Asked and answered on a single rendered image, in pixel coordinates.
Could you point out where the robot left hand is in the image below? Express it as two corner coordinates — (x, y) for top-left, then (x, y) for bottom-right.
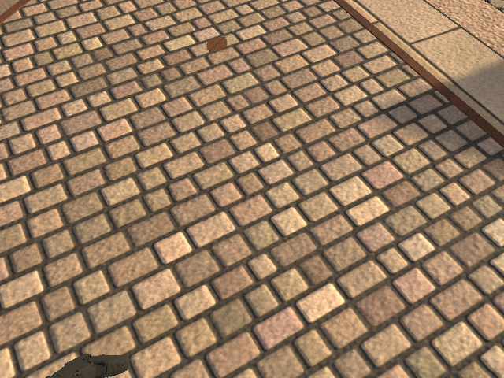
(46, 354), (130, 378)

